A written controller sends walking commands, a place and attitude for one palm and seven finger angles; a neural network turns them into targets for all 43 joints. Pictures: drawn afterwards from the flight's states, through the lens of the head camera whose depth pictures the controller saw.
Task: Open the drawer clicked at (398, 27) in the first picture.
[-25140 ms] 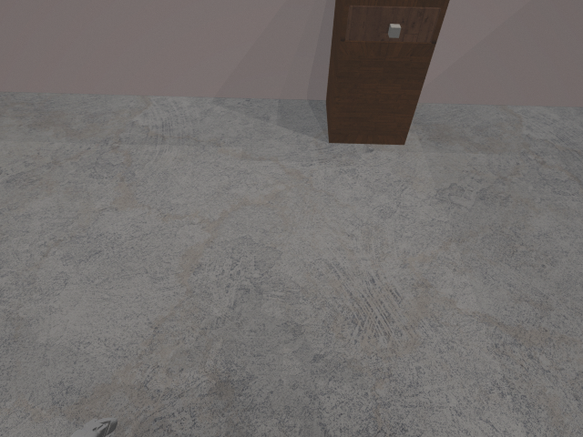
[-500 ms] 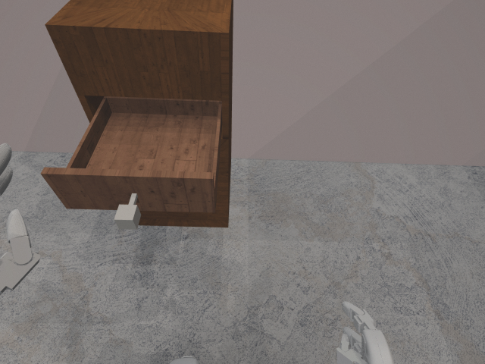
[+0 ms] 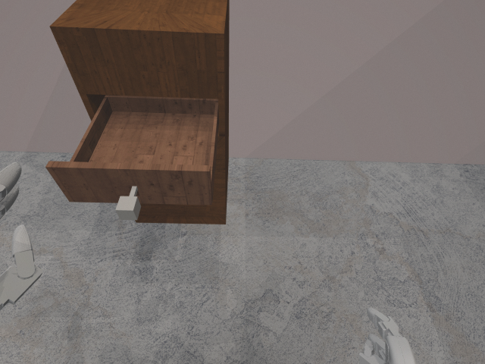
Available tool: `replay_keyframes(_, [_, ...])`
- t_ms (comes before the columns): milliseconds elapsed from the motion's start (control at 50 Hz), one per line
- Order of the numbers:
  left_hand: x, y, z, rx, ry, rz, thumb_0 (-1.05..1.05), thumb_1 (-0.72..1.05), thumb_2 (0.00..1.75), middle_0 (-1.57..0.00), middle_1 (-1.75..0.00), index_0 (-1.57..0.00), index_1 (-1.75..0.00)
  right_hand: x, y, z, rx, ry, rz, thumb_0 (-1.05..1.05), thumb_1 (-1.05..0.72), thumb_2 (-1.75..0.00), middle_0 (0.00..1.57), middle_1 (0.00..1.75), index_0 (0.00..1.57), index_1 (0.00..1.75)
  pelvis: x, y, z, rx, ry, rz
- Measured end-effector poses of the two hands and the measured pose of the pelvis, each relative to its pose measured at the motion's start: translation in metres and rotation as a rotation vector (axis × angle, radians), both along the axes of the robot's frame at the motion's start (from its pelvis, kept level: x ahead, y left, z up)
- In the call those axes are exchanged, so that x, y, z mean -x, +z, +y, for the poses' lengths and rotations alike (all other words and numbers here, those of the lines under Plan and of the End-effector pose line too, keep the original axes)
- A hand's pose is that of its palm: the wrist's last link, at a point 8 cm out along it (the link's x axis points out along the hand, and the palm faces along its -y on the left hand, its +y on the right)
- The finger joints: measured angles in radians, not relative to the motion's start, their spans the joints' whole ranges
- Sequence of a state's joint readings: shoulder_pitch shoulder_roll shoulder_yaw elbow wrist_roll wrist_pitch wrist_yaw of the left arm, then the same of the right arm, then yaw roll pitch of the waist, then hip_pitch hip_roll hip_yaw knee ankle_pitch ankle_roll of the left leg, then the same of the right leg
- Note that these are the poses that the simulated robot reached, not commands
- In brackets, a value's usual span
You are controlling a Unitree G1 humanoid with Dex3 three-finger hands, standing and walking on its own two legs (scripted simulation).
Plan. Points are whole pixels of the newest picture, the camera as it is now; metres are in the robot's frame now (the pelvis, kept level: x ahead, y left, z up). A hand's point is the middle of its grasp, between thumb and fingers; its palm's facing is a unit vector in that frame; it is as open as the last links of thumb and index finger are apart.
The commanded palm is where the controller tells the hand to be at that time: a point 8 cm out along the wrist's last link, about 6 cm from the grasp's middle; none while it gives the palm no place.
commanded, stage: stop stepping back and stand still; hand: left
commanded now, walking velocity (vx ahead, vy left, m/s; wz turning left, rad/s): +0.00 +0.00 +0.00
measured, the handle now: (130, 201) +0.50 +0.29 -0.12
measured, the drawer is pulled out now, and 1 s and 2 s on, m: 0.30 0.30 0.30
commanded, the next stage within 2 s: let the arm hang, fingers relaxed in 0.06 s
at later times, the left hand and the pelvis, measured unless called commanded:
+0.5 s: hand out of the picture +0.02 +0.20 -0.17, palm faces -0.02 -0.98 -0.18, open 7.1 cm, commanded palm none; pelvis -0.01 +0.02 +0.00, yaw -1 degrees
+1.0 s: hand out of the picture -0.02 +0.19 -0.17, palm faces +0.01 -0.98 -0.21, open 7.4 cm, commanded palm none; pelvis -0.01 +0.02 +0.01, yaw -1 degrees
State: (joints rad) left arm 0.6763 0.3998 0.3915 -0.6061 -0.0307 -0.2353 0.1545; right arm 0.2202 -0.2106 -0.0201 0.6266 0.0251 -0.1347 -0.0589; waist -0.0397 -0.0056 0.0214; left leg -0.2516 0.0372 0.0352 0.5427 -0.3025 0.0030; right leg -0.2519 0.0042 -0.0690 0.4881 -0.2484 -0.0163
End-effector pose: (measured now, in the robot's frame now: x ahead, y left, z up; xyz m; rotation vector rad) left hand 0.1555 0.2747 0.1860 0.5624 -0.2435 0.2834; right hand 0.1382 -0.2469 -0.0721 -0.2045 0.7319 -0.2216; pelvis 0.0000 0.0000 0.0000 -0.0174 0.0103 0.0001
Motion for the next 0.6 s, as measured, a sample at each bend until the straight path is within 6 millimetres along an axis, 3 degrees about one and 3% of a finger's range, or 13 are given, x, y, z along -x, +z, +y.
replay_keyframes(160, [-0.004, -0.013, 0.015, 0.067, 0.042, 0.037, 0.01, 0.89, 0.89, -0.21, -0.3, -0.21, -0.3, -0.021, 0.003, 0.035, -0.041, 0.056, -0.005, 0.01, -0.9, -0.9, 0.2, 0.3, 0.21, 0.3, -0.003, 0.004, 0.012, -0.005, -0.006, -0.006])
replay_keyframes(180, [-0.008, -0.021, 0.017, 0.059, 0.034, 0.062, 0.01, 0.89, 0.89, -0.21, -0.3, -0.21, -0.3, -0.024, 0.001, 0.038, -0.052, 0.077, -0.013, 0.01, -0.9, -0.9, 0.2, 0.3, 0.21, 0.3, -0.003, 0.004, 0.014, -0.004, -0.001, 0.002])
replay_keyframes(220, [-0.02, -0.066, 0.026, 0.09, 0.045, 0.233, 0.01, 0.89, 0.9, -0.21, -0.3, -0.21, -0.3, -0.026, -0.011, 0.041, -0.071, 0.122, 0.027, 0.01, -0.9, -0.9, 0.2, 0.3, 0.21, 0.3, -0.001, 0.001, 0.018, -0.009, 0.01, 0.018])
replay_keyframes(280, [-0.022, -0.162, 0.034, 0.225, 0.129, 0.61, 0.0, 0.9, 0.9, -0.2, -0.3, -0.2, -0.3, -0.02, -0.031, 0.041, -0.083, 0.137, 0.119, 0.01, -0.9, -0.9, 0.2, 0.3, 0.21, 0.3, 0.002, -0.003, 0.022, -0.016, 0.01, 0.022])
replay_keyframes(320, [-0.003, -0.222, 0.027, 0.308, 0.171, 0.867, 0.0, 0.9, 0.9, -0.2, -0.3, -0.2, -0.3, -0.008, -0.037, 0.04, -0.084, 0.118, 0.171, 0.01, -0.9, -0.9, 0.2, 0.3, 0.21, 0.3, 0.003, -0.003, 0.023, -0.018, 0.002, 0.009])
replay_keyframes(360, [0.027, -0.269, 0.01, 0.374, 0.184, 1.095, 0.01, 0.9, 0.9, -0.2, -0.3, -0.2, -0.3, 0.01, -0.04, 0.037, -0.079, 0.086, 0.225, 0.01, -0.9, -0.9, 0.2, 0.3, 0.21, 0.3, 0.004, -0.002, 0.023, -0.02, -0.007, -0.006])
replay_keyframes(420, [0.08, -0.312, -0.02, 0.46, 0.18, 1.359, 0.01, 0.91, 0.89, -0.2, -0.3, -0.2, -0.3, 0.045, -0.043, 0.032, -0.062, 0.037, 0.331, 0.01, -0.9, -0.9, 0.2, 0.3, 0.21, 0.3, 0.005, 0.001, 0.024, -0.018, -0.016, -0.022])
replay_keyframes(440, [0.097, -0.321, -0.03, 0.488, 0.179, 1.426, 0.01, 0.91, 0.89, -0.2, -0.3, -0.2, -0.3, 0.058, -0.045, 0.03, -0.056, 0.023, 0.375, 0.01, -0.9, -0.9, 0.2, 0.3, 0.21, 0.3, 0.006, 0.002, 0.024, -0.016, -0.017, -0.025])
replay_keyframes(500, [0.139, -0.33, -0.027, 0.529, 0.27, 1.528, 0.0, 0.98, 0.89, -0.21, -0.3, -0.21, -0.3, 0.1, -0.048, 0.028, -0.047, -0.009, 0.521, 0.01, -0.9, -0.9, 0.2, 0.3, 0.2, 0.3, 0.006, 0.005, 0.022, -0.011, -0.01, -0.028])
replay_keyframes(600, [0.195, -0.327, -0.017, 0.542, 0.365, 1.662, 0.0, 0.97, 0.89, -0.21, -0.3, -0.21, -0.3, 0.159, -0.054, 0.034, -0.065, -0.05, 0.712, 0.01, -0.9, -0.9, 0.19, 0.3, 0.2, 0.3, 0.005, 0.008, 0.023, -0.008, 0.0, -0.029])
